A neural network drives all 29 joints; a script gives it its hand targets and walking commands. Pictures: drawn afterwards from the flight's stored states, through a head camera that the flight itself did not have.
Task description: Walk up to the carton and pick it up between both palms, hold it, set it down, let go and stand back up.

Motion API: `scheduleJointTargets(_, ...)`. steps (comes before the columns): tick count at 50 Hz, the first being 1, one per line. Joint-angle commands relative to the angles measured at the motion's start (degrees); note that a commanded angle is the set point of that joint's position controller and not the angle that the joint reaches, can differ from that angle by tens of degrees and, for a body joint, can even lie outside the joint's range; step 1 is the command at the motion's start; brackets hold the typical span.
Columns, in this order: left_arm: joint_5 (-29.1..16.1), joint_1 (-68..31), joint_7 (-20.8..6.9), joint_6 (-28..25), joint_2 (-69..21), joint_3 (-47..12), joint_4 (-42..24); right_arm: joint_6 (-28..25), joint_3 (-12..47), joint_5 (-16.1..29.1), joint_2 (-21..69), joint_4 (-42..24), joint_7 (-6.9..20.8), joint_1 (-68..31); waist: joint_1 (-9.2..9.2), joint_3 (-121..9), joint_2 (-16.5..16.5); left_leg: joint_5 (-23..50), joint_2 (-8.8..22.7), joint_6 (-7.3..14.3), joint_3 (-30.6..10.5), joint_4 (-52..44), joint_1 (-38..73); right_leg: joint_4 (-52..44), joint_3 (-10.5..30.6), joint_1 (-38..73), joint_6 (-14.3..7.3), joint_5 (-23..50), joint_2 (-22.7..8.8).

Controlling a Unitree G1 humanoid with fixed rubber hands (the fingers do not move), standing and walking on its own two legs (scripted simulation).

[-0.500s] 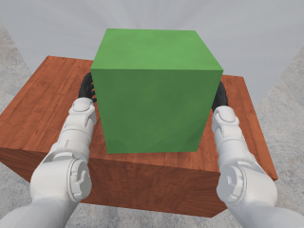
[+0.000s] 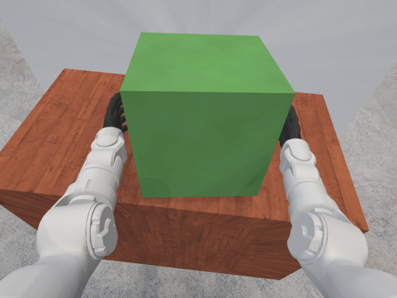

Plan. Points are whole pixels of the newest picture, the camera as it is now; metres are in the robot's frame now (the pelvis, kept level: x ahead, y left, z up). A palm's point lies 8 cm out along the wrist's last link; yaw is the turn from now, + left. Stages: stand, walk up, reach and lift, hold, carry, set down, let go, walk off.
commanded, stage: set down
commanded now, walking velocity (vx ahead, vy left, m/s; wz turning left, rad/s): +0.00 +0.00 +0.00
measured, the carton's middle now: (200, 116) +0.50 +0.00 +0.07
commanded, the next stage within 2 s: none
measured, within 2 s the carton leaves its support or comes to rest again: rests again in 0.34 s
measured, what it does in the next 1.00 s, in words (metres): stands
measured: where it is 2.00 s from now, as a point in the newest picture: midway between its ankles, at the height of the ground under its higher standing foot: outside the picture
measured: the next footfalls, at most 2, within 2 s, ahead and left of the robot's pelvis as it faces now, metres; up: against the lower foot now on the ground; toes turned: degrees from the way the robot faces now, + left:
none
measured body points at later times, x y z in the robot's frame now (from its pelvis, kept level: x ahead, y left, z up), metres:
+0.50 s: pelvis -0.02 +0.00 -0.02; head +0.06 +0.01 +0.42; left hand +0.48 +0.18 +0.10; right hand +0.46 -0.20 +0.09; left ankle -0.03 +0.13 -0.74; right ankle +0.00 -0.09 -0.74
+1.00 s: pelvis -0.04 -0.01 -0.02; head +0.05 +0.01 +0.42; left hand +0.46 +0.18 +0.09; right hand +0.45 -0.21 +0.08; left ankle -0.03 +0.13 -0.74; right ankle +0.00 -0.09 -0.74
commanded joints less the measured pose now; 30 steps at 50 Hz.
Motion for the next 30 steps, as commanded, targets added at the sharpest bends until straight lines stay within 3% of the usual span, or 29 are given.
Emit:
scheduleJointTargets(1, 0.18, -42.26, -7.62, -4.3, -21.23, -9.34, -10.97, -3.82, 11.85, -2.49, 15.94, -7.66, 8.21, -43.65, -0.51, -37.87, 0.32, 17.73, 0.47, -1.83, 4.56, -0.19, 10.4, 4.93, -2.75, 26.97, 4.89, 32.25, -3.77)
scheduleJointTargets(2, -0.34, -41.46, -7.0, -4.73, -19.52, -9.67, -10.75, -4.62, 12.37, -1.35, 13.28, -9.54, 7.81, -44.24, 0.58, -40.64, 2.03, 20.79, 0.54, -2.49, 4.88, 1.14, 11.54, 5.3, -2.88, 25.81, 4.52, 33.21, -3.3)
scheduleJointTargets(4, -0.1, -41.48, -6.51, -5.04, -15.51, -7.75, -9.27, -3.58, 13.21, -0.34, 12.58, -6.94, 6.96, -43.52, 1.26, -38.26, 0.26, 18.33, 0.08, -1.47, 5.66, 0.86, 7.87, 5.52, -1.81, 27.33, 4.99, 33.47, -3.61)
scheduleJointTargets(6, -3.09, -40.52, -4.48, -5.27, -4.4, -8.17, -7.99, -2.25, 11.65, 2.88, -1.26, -5.13, 5.21, -41.61, 0.38, -39.48, 1.27, 19.89, 0.23, -2.86, 5.77, 1.53, 6.87, 6.99, -1.53, 26.18, 4.6, 35.49, -3.31)
scheduleJointTargets(7, -5.77, -39.84, -2.23, -5.45, 7.19, -7.47, -8.57, -1.85, 11.69, 6.17, -13.86, -5.85, 3.07, -40.8, 0.75, -42.75, 0.81, 21.23, 0.37, -3.09, 5.94, 2.63, 7.15, 7.59, -0.98, 25.6, 4.75, 35.8, -2.78)
scheduleJointTargets(8, -7.33, -42.34, -0.86, -5.08, 4.88, -9.87, -9.27, -0.34, 12.62, 7.68, -8.78, -6.68, 1.31, -44.17, -0.77, -36.74, -1.07, 17.09, 0.3, -2.05, 4.77, 2.38, 3.07, 7.06, -0.65, 23.92, 5.08, 31.66, -3.39)
scheduleJointTargets(9, -10.85, -43.95, 0.81, -4.81, 12.64, -11.65, -10.99, 0.16, 14.68, 12.17, -18.11, -8.16, -0.15, -44.07, -0.58, -43.54, 0.04, 19.43, 0.3, -2.82, 5.14, 3.46, 5.51, 8.26, -0.4, 23.14, 4.83, 33.36, -3.0)
scheduleJointTargets(10, -14.12, -48.4, 1.84, -4.34, 9.32, -16.36, -14.35, 1.51, 16.16, 15.1, -13.23, -8.76, -1.33, -48.28, -2.09, -43.17, 1.17, 18.26, 0.31, -2.8, 4.38, 4.31, 4.55, 7.91, -0.52, 18.96, 4.68, 30.43, -3.2)
scheduleJointTargets(13, -17.45, -48.35, 2.27, -3.81, 10.29, -19.64, -6.31, 4.61, 21.82, 18.94, -12.5, -6.65, -2.39, -49.17, -0.34, -45.38, 0.04, 16.54, 0.18, -2.02, 3.51, 6.35, 0.94, 8.35, -0.11, 18.88, 4.6, 29.15, -3.52)
scheduleJointTargets(15, -17.72, -46.37, 2.09, -5.07, 12.44, -20.1, -8.0, 3.42, 20.27, 19.95, -16.59, -6.82, -3.08, -46.21, -1.62, -52.31, 2.81, 22.32, 0.36, -3.27, 2.72, 7.45, 3.87, 9.25, -0.81, 20.03, 4.79, 35.25, -2.95)
scheduleJointTargets(16, -18.88, -46.45, 3.03, -5.64, 15.81, -21.12, -9.88, 1.73, 20.55, 22.24, -23.02, -7.14, -3.47, -46.23, -1.25, -57.41, 6.1, 29.19, 0.94, -5.28, 2.24, 9.5, 8.03, 9.94, -1.6, 17.96, 3.61, 38.12, -1.69)
scheduleJointTargets(17, -19.53, -48.84, 3.38, -5.76, 12.98, -21.79, -10.35, 1.7, 21.6, 23.36, -20.36, -8.02, -3.76, -48.77, -0.75, -60.3, 6.68, 33.76, 1.46, -5.65, 2.29, 12.58, 10.13, 9.99, -1.86, 14.0, 3.26, 37.28, -1.5)
scheduleJointTargets(18, -19.47, -46.85, 3.21, -5.21, 13.96, -21.75, -6.61, 1.87, 23.33, 23.98, -21.75, -5.48, -3.43, -47.57, -0.91, -59.01, 4.89, 34.04, 1.47, -6.01, 2.1, 12.98, 10.28, 9.21, -2.01, 13.73, 3.13, 37.22, -1.34)
scheduleJointTargets(19, -19.46, -48.44, 2.55, -4.77, 10.77, -21.9, -3.28, 3.01, 23.71, 23.2, -18.22, -4.69, -3.18, -50.72, -0.96, -54.47, 2.09, 29.14, 1.39, -5.34, 2.09, 12.96, 6.85, 9.56, -2.65, 11.67, 3.79, 32.75, -1.62)
scheduleJointTargets(20, -18.77, -45.93, 2.19, -5.09, 10.3, -21.86, -3.43, 3.51, 22.22, 21.59, -17.01, -3.1, -3.18, -47.46, -1.23, -50.24, 1.44, 25.22, 0.81, -5.0, 2.49, 11.61, 4.11, 9.41, -2.59, 12.63, 3.81, 31.37, -2.02)
scheduleJointTargets(22, -17.71, -44.34, 1.67, -6.27, 11.04, -20.35, -3.45, 1.92, 21.3, 21.07, -17.02, -3.77, -3.17, -47.05, -1.6, -51.5, 0.49, 24.93, 0.54, -4.18, 2.29, 10.5, 1.66, 10.59, -2.12, 14.9, 4.62, 35.42, -2.53)
scheduleJointTargets(24, -17.38, -47.12, 1.28, -5.61, 11.73, -20.41, -0.77, 2.59, 21.76, 21.01, -18.62, -1.62, -2.62, -49.65, -1.02, -50.58, 1.06, 22.12, 0.44, -3.73, 2.72, 9.1, 0.98, 10.35, -1.55, 14.96, 4.79, 34.3, -2.87)
scheduleJointTargets(25, -16.87, -43.7, 1.26, -6.72, 11.41, -19.08, -1.9, 1.53, 21.88, 21.59, -17.44, -2.92, -2.56, -46.77, -0.93, -51.05, 1.5, 24.34, 0.07, -3.59, 2.43, 9.68, 2.11, 10.25, -1.67, 15.37, 4.91, 35.11, -2.7)
scheduleJointTargets(26, -16.58, -46.41, 0.87, -7.69, 6.81, -19.94, -3.71, 1.65, 20.26, 19.97, -12.08, -2.66, -2.5, -48.34, -1.86, -50.1, 1.16, 21.0, 0.02, -3.4, 2.65, 9.05, 0.14, 9.11, -1.79, 14.06, 4.71, 31.08, -3.19)
scheduleJointTargets(27, -15.12, -44.44, 0.29, -7.99, 13.15, -17.67, -3.65, 0.52, 20.11, 19.7, -17.17, -4.68, -2.4, -45.11, -0.28, -53.21, 3.15, 22.33, -0.55, -3.67, 3.53, 8.24, 0.34, 9.92, -0.99, 20.23, 5.01, 36.78, -3.48)
scheduleJointTargets(28, -15.78, -45.18, 0.7, -8.86, 12.5, -18.5, -4.92, -0.08, 19.52, 19.86, -17.9, -4.07, -2.59, -46.15, -2.0, -54.59, 2.21, 23.1, -0.36, -4.09, 2.8, 7.83, -0.08, 10.37, -0.99, 20.25, 5.0, 38.09, -3.2)
scheduleJointTargets(29, -16.38, -45.2, 0.97, -8.57, 15.28, -18.41, -5.32, -0.37, 20.63, 21.14, -20.46, -6.45, -2.53, -46.54, -0.2, -56.48, 2.55, 22.63, -0.68, -4.14, 3.17, 7.75, -0.77, 10.78, -1.02, 22.02, 5.09, 38.3, -2.97)
scheduleJointTargets(30, -17.86, -46.69, 1.56, -9.01, 12.87, -18.86, -10.12, -0.19, 20.54, 21.3, -17.66, -10.45, -2.65, -48.52, -0.68, -59.85, 1.25, 23.26, -0.7, -3.72, 2.76, 8.16, -1.58, 11.24, -1.09, 22.02, 5.61, 38.83, -2.92)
